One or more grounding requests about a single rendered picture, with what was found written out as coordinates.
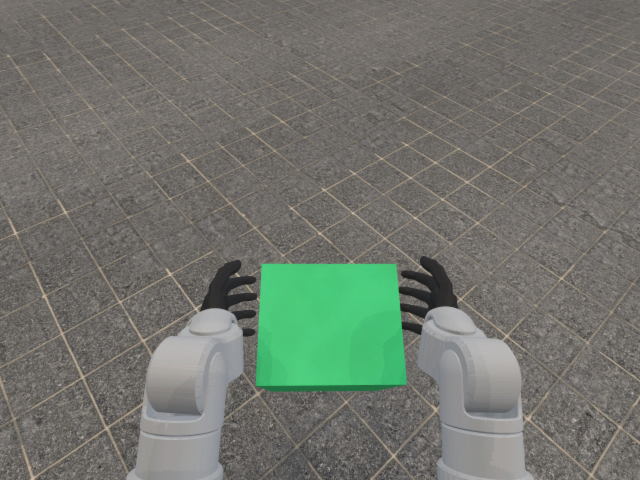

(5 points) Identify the right robot hand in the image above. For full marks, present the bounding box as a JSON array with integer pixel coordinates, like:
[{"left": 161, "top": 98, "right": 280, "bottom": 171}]
[{"left": 399, "top": 256, "right": 459, "bottom": 335}]

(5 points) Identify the right robot forearm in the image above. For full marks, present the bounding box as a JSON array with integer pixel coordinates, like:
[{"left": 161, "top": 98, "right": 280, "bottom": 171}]
[{"left": 417, "top": 306, "right": 534, "bottom": 480}]

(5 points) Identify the left robot forearm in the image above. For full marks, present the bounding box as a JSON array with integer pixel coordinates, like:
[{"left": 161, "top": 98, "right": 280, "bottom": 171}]
[{"left": 126, "top": 308, "right": 244, "bottom": 480}]

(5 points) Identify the carton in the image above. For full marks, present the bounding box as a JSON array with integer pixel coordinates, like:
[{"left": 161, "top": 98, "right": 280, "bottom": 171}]
[{"left": 256, "top": 264, "right": 407, "bottom": 392}]

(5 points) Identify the left robot hand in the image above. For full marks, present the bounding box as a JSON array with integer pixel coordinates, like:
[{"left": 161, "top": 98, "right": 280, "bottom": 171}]
[{"left": 200, "top": 260, "right": 257, "bottom": 337}]

